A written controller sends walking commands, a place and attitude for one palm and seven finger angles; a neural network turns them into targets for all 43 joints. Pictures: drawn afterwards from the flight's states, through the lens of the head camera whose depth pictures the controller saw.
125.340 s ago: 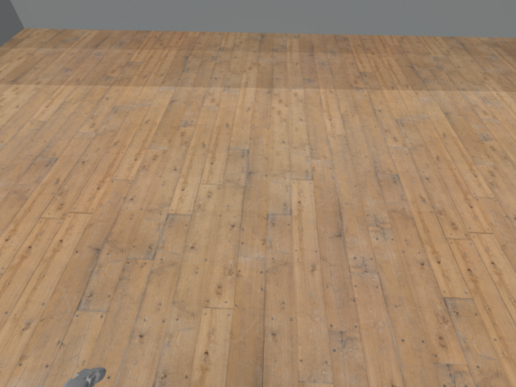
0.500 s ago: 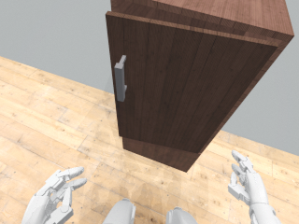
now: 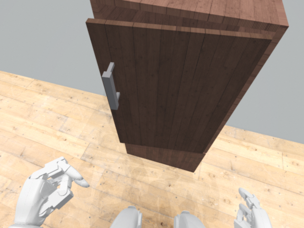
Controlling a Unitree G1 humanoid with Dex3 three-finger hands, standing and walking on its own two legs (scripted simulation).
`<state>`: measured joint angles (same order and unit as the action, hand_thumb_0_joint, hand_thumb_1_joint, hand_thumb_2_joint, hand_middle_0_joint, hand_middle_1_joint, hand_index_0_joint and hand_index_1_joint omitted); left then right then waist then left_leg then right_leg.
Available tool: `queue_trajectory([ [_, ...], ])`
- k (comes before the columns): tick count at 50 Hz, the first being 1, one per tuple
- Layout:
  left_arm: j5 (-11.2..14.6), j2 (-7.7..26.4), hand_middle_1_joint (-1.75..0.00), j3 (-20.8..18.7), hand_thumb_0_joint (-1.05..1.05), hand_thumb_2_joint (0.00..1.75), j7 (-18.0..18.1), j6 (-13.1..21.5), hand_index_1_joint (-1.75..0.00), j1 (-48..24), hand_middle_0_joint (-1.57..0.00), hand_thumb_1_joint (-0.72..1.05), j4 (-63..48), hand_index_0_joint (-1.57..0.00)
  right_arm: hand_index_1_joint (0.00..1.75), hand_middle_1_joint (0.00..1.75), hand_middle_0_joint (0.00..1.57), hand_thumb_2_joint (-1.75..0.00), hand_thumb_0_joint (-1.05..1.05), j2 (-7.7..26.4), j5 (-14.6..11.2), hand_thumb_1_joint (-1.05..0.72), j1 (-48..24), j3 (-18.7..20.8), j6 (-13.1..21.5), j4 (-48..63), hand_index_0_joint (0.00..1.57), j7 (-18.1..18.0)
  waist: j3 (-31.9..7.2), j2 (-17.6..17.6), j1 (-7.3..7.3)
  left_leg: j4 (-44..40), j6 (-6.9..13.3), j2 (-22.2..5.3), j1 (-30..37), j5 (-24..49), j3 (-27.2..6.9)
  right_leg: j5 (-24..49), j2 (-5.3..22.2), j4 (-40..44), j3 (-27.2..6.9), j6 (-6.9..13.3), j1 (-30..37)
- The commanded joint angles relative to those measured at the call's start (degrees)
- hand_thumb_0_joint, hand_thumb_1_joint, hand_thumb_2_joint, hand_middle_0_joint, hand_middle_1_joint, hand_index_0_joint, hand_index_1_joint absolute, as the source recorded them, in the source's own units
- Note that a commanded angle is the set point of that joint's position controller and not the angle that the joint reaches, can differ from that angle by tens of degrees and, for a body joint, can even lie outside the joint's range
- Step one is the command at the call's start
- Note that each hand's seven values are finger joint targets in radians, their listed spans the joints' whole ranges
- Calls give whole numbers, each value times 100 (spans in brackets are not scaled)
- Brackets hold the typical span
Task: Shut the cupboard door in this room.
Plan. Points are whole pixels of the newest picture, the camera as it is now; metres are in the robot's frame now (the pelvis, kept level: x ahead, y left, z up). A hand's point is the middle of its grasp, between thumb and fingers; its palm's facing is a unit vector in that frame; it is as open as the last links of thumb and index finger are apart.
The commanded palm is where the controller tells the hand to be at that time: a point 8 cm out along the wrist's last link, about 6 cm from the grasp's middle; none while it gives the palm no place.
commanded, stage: raise the hand and make a fist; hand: left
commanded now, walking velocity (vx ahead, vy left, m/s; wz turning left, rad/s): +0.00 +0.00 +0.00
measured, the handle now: (113, 87) +0.47 +0.15 +0.08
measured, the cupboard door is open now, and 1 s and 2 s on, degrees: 8 8 8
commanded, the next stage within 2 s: bring the fist close to the handle in 0.92 s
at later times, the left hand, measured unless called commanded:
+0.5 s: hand (65, 177) +0.22 +0.20 +0.07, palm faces -0.08 -1.00 -0.03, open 3.1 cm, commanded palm +0.20 +0.26 +0.09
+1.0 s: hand (68, 168) +0.23 +0.20 +0.08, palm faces -0.07 -1.00 -0.04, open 3.1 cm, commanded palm +0.21 +0.26 +0.09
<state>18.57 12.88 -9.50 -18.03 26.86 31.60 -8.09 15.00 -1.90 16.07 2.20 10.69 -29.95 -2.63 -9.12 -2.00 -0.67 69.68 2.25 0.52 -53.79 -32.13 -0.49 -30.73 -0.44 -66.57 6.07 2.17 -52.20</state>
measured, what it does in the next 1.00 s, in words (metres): stands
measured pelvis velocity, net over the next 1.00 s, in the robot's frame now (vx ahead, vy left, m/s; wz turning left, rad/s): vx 0.01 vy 0.02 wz -0.01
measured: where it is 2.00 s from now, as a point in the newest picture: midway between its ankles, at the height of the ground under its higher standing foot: outside the picture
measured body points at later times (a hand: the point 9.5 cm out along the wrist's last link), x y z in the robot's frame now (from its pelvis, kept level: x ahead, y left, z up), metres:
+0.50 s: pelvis +0.00 +0.02 +0.02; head +0.05 +0.04 +0.46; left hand +0.22 +0.26 +0.08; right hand +0.18 -0.20 -0.04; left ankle +0.02 +0.09 -0.64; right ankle +0.02 -0.10 -0.64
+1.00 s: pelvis +0.01 +0.02 +0.02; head +0.06 +0.03 +0.47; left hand +0.23 +0.26 +0.08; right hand +0.19 -0.22 -0.05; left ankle +0.02 +0.09 -0.64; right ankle +0.02 -0.10 -0.64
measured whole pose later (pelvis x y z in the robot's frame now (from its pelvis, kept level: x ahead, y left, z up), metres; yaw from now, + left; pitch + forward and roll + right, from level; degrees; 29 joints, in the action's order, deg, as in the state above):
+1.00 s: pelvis +0.01 +0.02 +0.02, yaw +0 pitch +14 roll -4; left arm 15.9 15.5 -8.7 -16.6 18.8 21.3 -2.9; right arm 14.3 -1.8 15.4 -1.5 8.2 -26.3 -1.0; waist -8.4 -2.2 0.3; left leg 64.0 3.6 0.8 -47.3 -30.6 0.0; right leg -28.2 -0.5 -59.5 5.3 0.7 -45.2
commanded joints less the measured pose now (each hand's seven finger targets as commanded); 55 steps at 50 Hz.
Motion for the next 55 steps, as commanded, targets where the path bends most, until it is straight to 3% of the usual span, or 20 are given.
queue_trajectory([
  [1,-36,878,-130,-110,0,90,-283,218,-130,-403,-112,90,-837,-112,30,30,20,-90,0,676,-68,-90,-450,181,427,1121,20,-116,-964,139,130,-992,-58,-26,456,982,-277,139,56,1294,-848,-25,841],
  [3,-18,1293,-134,-606,0,90,-89,126,-134,-444,-115,90,-1245,-115,30,30,20,-90,0,651,-50,-90,-474,192,374,1177,20,-134,-1411,-132,-87,-1156,-69,-38,754,1247,-286,464,8,1194,-755,20,1188],
  [6,67,1066,-140,-673,0,90,296,38,-140,-239,-121,90,-1704,-121,30,30,20,-90,0,502,-53,-90,-489,126,265,1294,20,-104,-1565,-600,-246,-1543,-131,-39,1340,1640,-312,1096,-73,1084,-428,41,1391],
  [8,55,962,-144,-670,0,90,519,-66,-144,-181,-124,90,-1559,-124,30,30,20,-90,0,491,-22,-90,-462,95,182,1265,20,-73,-1401,-507,-175,-1627,-148,-58,1412,1780,-361,1256,-133,1113,-312,34,1391],
  [9,19,696,-146,-397,0,90,556,-136,-146,-191,-126,90,-1363,-126,30,30,20,-90,0,498,-28,-90,-461,73,140,1267,20,-59,-1033,-391,-40,-1682,-160,-81,1359,1590,-365,1129,-140,1189,-251,6,1234],
  [13,-230,435,-150,166,0,90,382,-494,-150,-543,-130,90,-309,-130,30,30,20,-90,0,671,-26,-90,-364,9,49,1228,20,-32,4,148,319,-1784,-130,-116,899,735,-497,512,-152,1445,-221,-21,770],
  [15,-283,565,-150,225,0,90,190,-558,-150,-818,-130,90,-238,-130,30,30,20,-90,0,751,-47,-90,-317,1,86,1316,20,-45,-40,279,343,-1811,-118,-110,895,537,-515,347,-125,1532,-272,-37,776],
  [17,-247,810,-150,48,0,90,71,-526,-150,-1137,-130,90,-441,-130,30,30,20,-90,0,780,-38,-90,-303,-29,144,1366,20,-67,-313,130,276,-1838,-110,-84,1021,563,-518,362,-111,1540,-315,-12,925],
  [18,-222,1084,-150,-197,0,90,93,-461,-150,-1349,-130,90,-686,-130,30,30,20,-90,0,803,-23,-90,-303,-27,164,1344,20,-81,-539,-30,230,-1793,-109,-84,1124,677,-505,461,-123,1483,-342,3,1012],
  [20,-129,1196,-150,-430,0,90,134,-308,-150,-1524,-130,90,-1108,-130,30,30,20,-90,0,724,-3,-90,-312,-69,207,1377,20,-76,-1047,-313,85,-1844,-150,-80,1489,1121,-514,811,-127,1403,-314,39,1258],
  [23,-18,1320,-150,-720,0,90,310,-101,-150,-1485,-130,90,-1321,-130,30,30,20,-90,0,667,34,-90,-323,-101,241,1279,20,-55,-1247,-523,-17,-1839,-216,-90,1715,1641,-528,1187,-168,1297,-260,66,1401],
  [27,-110,813,-150,-258,0,90,320,-292,-150,-1136,-130,90,-763,-130,30,30,20,-90,0,691,6,-90,-254,-89,179,1172,20,28,-825,-621,125,-1946,-317,-159,1825,1865,-601,1296,-169,1316,-125,23,1141],
  [29,-183,629,-150,-36,0,90,172,-600,-150,-907,-130,90,-317,-130,30,30,20,-90,0,730,-17,-90,-217,-56,130,1187,20,51,-676,-336,172,-1949,-296,-161,1684,1976,-588,1363,-155,1371,-92,-11,1165],
  [32,-153,744,-150,-107,0,90,-6,-884,-150,-962,-130,90,-185,-130,30,30,20,-90,0,808,-49,-90,-190,1,88,1278,20,37,-708,72,172,-1956,-251,-123,1547,1812,-527,1391,-143,1478,-121,-28,1339],
  [38,-30,1266,-150,-697,0,90,291,-291,-150,-1494,-130,90,-1181,-130,30,30,20,-90,0,730,32,-90,-246,-16,148,1280,20,3,-1148,-270,3,-1853,-318,-130,1840,2303,-516,1624,-176,1264,-178,37,1433],
  [41,-58,934,-150,-477,0,90,373,-62,-150,-1306,-130,90,-945,-130,30,30,20,-90,0,675,46,-90,-242,-36,154,1193,20,56,-1005,-475,49,-1812,-349,-139,1820,2272,-513,1538,-164,1196,-168,28,1209],
  [46,-192,711,-150,-69,0,90,108,-455,-150,-1024,-130,90,-382,-130,30,30,20,-90,0,787,-25,-90,-195,17,60,1228,20,89,-864,-218,186,-1812,-273,-133,1574,1850,-493,1382,-143,1322,-185,-21,1161],
  [49,-154,928,-150,-221,0,90,14,-649,-150,-1096,-130,90,-600,-130,30,30,20,-90,0,799,-45,-90,-217,21,38,1315,20,51,-1080,-110,135,-1792,-207,-94,1594,2006,-439,1588,-132,1378,-235,-10,1455],
  [53,-32,1185,-150,-505,0,90,195,-404,-150,-1751,-130,90,-1074,-130,30,30,20,-90,0,738,9,-90,-278,-40,54,1271,20,-20,-1057,-132,159,-1659,-170,-69,1517,1961,-387,1632,-148,1338,-295,2,1458],
  [55,-38,992,-150,-400,0,90,303,-202,-150,-1995,-130,90,-928,-130,30,30,20,-90,0,683,25,-90,-287,-74,83,1179,20,-29,-963,-277,195,-1633,-186,-77,1466,1736,-390,1390,-142,1294,-293,3,1229],
])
